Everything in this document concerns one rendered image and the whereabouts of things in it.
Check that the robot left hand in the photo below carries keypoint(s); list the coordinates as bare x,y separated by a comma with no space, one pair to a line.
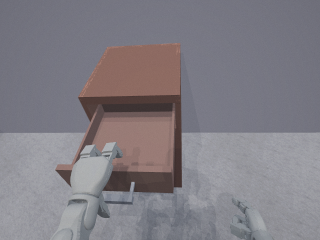
92,171

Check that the cabinet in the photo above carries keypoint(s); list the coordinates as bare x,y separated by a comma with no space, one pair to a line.
139,74

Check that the drawer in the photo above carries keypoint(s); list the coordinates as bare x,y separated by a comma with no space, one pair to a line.
145,133

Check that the handle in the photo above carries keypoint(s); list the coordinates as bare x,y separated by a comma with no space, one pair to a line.
126,199

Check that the robot right forearm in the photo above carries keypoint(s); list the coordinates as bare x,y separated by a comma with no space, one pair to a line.
261,235

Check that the robot left forearm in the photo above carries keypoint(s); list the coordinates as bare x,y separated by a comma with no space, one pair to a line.
79,218

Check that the robot right hand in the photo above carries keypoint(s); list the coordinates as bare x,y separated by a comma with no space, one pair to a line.
253,221

